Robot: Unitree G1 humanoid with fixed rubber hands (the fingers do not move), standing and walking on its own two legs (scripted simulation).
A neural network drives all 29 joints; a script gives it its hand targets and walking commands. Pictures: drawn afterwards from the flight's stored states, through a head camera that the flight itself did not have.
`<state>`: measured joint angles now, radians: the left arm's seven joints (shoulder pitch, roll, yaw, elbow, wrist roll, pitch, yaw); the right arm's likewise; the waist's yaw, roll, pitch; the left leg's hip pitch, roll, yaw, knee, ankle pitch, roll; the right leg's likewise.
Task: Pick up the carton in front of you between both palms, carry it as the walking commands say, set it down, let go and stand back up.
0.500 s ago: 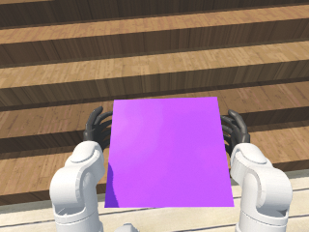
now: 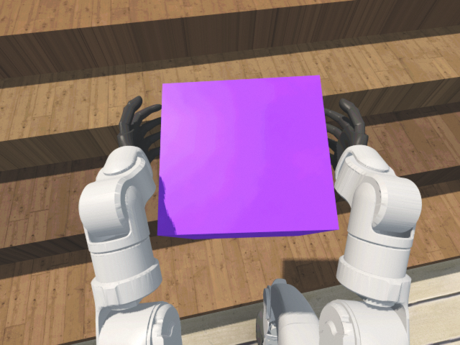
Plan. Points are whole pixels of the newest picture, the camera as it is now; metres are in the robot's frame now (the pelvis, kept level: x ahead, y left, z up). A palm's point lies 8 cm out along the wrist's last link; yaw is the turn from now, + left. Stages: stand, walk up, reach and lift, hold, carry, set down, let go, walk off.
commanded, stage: carry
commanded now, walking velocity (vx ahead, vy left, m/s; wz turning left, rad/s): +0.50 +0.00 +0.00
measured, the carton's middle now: (243, 174) +0.37 -0.02 +0.04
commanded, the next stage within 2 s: none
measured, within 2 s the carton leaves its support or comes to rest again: neither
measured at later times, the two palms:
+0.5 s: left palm out of the picture +0.69 +0.09 +0.24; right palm out of the picture +0.74 -0.21 +0.24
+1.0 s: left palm out of the picture +1.08 -0.07 +0.49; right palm out of the picture +1.05 -0.37 +0.51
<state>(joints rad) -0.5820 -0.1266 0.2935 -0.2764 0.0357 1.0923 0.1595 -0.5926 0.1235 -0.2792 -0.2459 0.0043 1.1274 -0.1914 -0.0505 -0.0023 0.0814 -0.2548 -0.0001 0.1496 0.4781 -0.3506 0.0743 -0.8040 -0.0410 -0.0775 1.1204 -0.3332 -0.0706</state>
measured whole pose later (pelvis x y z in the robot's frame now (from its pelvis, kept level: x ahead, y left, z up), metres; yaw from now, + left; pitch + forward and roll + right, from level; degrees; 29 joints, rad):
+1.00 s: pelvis +0.71 -0.18 +0.31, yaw -1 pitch +3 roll +2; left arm -0.66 -0.08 0.38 -0.15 0.15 1.27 0.16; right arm -0.81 0.09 -0.22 0.01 0.02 1.20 -0.28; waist -0.17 -0.01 -0.05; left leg -0.24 0.01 0.13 0.53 -0.34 0.05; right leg -1.07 -0.09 0.02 1.88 -0.44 -0.11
